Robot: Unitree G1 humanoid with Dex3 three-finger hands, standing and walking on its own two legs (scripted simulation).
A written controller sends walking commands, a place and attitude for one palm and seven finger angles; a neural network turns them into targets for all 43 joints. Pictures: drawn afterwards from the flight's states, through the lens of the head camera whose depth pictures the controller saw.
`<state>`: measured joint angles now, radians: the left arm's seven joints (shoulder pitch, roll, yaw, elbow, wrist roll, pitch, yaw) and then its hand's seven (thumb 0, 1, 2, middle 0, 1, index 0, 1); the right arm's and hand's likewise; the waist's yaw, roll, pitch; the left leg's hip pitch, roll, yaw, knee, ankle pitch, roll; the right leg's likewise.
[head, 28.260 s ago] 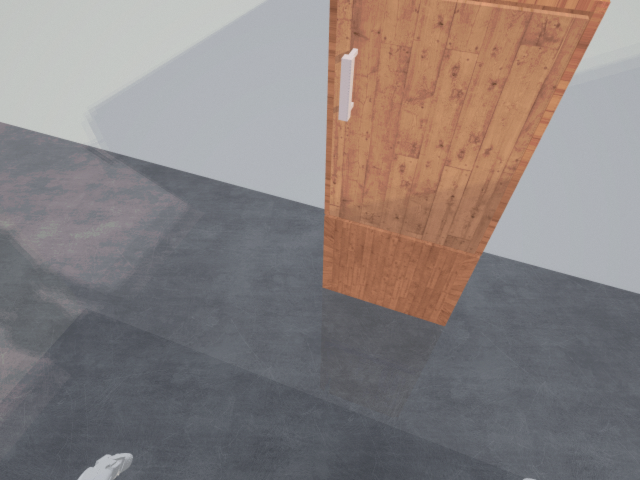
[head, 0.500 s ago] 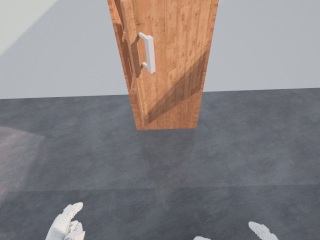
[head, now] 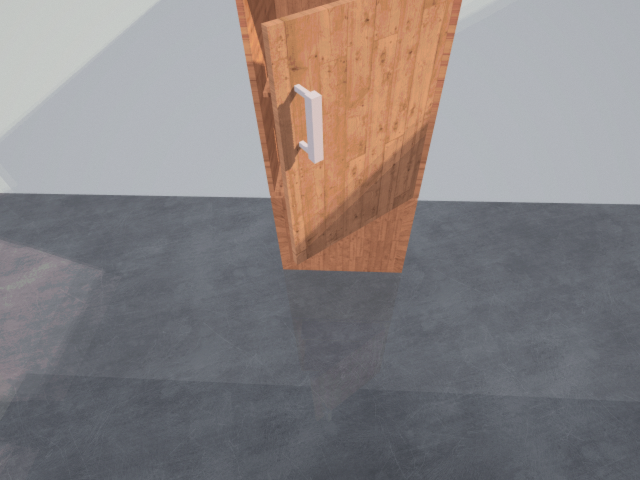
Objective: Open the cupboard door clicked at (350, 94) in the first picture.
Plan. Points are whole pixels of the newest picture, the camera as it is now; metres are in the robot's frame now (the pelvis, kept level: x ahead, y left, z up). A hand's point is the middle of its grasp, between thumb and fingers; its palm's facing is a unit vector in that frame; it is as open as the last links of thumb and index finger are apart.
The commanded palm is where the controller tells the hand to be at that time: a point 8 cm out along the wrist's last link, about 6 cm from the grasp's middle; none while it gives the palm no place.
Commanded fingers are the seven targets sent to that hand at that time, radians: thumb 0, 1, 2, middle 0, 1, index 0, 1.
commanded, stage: let the arm hang, fingers relaxed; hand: left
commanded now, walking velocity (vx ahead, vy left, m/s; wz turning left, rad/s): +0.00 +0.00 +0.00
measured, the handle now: (308, 124) +0.68 +0.07 +0.08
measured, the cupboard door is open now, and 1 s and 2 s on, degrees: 39 39 39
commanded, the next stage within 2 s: look to check the result in 0.38 s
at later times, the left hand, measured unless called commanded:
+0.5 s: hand out of the picture +0.09 +0.20 -0.16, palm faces +0.00 -0.97 -0.26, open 7.4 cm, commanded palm none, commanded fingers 0.00 0.90 0.90 -0.20 -0.30 -0.20 -0.30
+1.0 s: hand out of the picture +0.10 +0.22 -0.16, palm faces +0.01 -0.96 -0.29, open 7.4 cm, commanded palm none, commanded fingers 0.00 0.90 0.90 -0.20 -0.30 -0.20 -0.30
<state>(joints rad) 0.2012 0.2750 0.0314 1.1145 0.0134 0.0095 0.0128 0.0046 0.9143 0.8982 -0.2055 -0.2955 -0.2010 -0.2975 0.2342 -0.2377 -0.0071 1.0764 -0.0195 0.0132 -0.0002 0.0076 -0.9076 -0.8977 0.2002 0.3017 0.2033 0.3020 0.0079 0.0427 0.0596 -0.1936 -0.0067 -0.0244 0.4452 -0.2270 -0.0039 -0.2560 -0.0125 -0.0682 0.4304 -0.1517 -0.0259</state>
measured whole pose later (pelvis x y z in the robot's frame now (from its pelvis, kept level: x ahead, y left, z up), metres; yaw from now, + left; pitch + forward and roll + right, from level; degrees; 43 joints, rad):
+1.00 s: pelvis +0.04 -0.01 +0.01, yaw +0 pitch -1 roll +0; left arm 0.13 0.26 0.02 1.14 0.01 -0.02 0.01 0.00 0.91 0.90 -0.21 -0.30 -0.20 -0.30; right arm 0.15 -0.27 0.00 1.12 -0.01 0.00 -0.01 0.01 -0.91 -0.90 0.20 0.30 0.20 0.30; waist 0.01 0.02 0.06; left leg -0.08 0.01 -0.03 0.32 -0.23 -0.02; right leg -0.16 0.00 -0.07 0.35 -0.17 -0.03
